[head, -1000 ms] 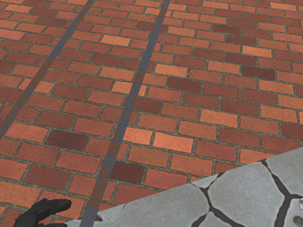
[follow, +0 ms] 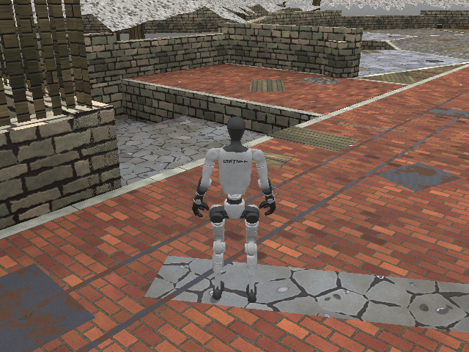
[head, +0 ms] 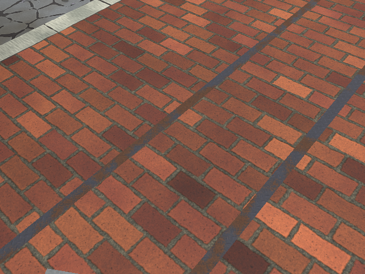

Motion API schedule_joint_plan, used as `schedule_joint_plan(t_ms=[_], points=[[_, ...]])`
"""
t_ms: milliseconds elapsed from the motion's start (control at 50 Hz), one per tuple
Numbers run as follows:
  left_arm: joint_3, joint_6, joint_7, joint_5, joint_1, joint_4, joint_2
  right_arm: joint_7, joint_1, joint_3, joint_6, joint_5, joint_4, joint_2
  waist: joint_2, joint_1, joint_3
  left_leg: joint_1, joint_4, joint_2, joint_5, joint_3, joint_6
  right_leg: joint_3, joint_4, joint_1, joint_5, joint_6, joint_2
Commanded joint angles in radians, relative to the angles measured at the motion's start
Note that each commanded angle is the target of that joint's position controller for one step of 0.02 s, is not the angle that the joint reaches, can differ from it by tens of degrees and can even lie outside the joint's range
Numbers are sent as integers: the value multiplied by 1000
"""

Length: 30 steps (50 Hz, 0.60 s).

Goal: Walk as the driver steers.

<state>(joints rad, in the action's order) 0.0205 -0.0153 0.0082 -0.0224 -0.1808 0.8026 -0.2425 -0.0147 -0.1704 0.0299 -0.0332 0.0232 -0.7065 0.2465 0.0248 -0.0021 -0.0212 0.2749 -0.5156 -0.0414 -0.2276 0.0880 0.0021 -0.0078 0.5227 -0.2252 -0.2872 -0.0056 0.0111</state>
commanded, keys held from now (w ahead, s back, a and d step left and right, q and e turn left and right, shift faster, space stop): no key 0.22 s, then w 0.24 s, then w+e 0.20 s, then no key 0.34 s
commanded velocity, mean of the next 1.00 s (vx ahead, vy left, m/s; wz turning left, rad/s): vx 0.20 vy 0.00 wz -0.08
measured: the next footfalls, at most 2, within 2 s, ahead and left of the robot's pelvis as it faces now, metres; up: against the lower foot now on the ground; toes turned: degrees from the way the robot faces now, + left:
right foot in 0.92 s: +0.40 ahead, -0.11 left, +0.00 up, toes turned -9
left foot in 1.24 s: +0.39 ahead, +0.13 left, +0.00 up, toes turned -7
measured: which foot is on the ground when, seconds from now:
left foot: down 0.00-0.92, up 0.94-1.00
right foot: down 0.00-0.50, up 0.52-0.90, down 0.92-1.00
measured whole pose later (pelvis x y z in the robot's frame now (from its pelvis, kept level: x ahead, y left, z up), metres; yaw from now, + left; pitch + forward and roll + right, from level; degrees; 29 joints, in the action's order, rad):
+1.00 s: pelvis +0.26 +0.00 -0.01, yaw -7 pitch +1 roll +0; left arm 0.03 -0.05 0.02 -0.01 -0.06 0.77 -0.24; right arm -0.01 -0.31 0.03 0.05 -0.01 -0.97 0.25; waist 0.00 -0.03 -0.06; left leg 0.21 -1.05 -0.01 -0.59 0.02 0.04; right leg -0.04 0.54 -0.46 -0.12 0.10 -0.04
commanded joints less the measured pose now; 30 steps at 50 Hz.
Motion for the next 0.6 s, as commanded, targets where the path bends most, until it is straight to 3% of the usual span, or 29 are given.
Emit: schedule_joint_plan(t_ms=[20,120,220,260,280,320,340,380,420,440,460,480,500,520,540,560,600], points=[[26,-25,-11,7,31,-58,-136,-6,29,39,15,-4,50,116,-91,0,26,-64,51,55,88,57,-28,97,-147,-52,15,36,89],[18,-18,-18,8,19,-49,-125,-9,9,42,24,-8,5,102,-29,11,40,-68,56,60,150,62,-18,78,-121,-17,66,42,72],[13,-16,-13,11,17,-29,-117,-17,-11,46,24,-11,-40,105,-10,10,44,-94,58,66,196,67,-14,63,-116,-7,105,42,59],[16,-11,-14,14,-4,-9,-125,-21,-35,45,20,-16,-67,99,-37,11,48,-82,34,28,-10,24,-18,68,-148,-10,-111,57,50],[25,-7,-17,22,-12,-5,-153,-23,-39,49,22,-22,-73,105,-76,16,15,-21,-11,-3,-169,-14,-23,110,-177,-18,-269,88,68],[39,-6,-27,36,-63,9,-197,-18,2,49,46,-32,-50,99,-167,35,-74,156,-146,-11,-232,-84,-24,328,-309,8,-517,186,222],[47,-11,-32,40,-75,16,-218,-13,37,47,65,-40,-34,94,-188,42,-123,215,-197,26,-203,-87,-29,431,-355,6,-534,231,303],[53,-25,-36,35,-89,21,-218,2,60,48,94,-47,-28,98,-178,46,-138,281,-245,80,-233,-59,-47,461,-367,52,-412,254,341],[55,-28,-29,49,-50,10,-212,19,25,46,112,-53,-47,89,-165,16,-105,176,-111,84,-212,-86,-66,347,-342,51,-283,214,288],[56,-24,-25,59,-11,2,-212,24,-30,48,118,-51,-80,84,-155,-21,-78,10,0,53,-86,-128,-68,257,-312,-25,-207,185,232],[53,-21,-22,57,-8,3,-198,26,-109,58,119,-44,-125,92,-141,-52,-37,-156,43,11,17,-156,-55,190,-248,-91,-138,160,180],[43,-23,-19,52,-6,2,-164,23,-195,73,117,-41,-156,117,-104,-88,2,-301,54,28,27,-112,-58,140,-143,-171,-70,128,135],[18,-32,-12,41,28,-25,-87,11,-315,94,119,-36,-169,192,91,-138,39,-442,193,223,-123,181,-127,25,178,-328,-47,56,22],[18,-50,-19,53,35,-69,-85,19,-381,109,127,-29,-172,273,272,-149,65,-502,324,417,-230,559,-264,41,453,-505,-262,28,-74],[39,-62,-21,76,13,-53,-149,18,-324,84,140,-21,-163,192,138,-116,14,-458,321,439,-275,543,-283,161,609,-578,-272,47,-23],[44,-68,-13,88,-14,-38,-159,15,-260,68,148,-23,-145,140,99,-80,-35,-434,324,399,-271,423,-237,190,635,-614,-164,74,14],[52,-69,-7,70,-8,-22,-150,16,-183,55,151,-24,-136,113,65,-50,-72,-396,354,338,-72,229,-163,190,587,-616,0,82,55]])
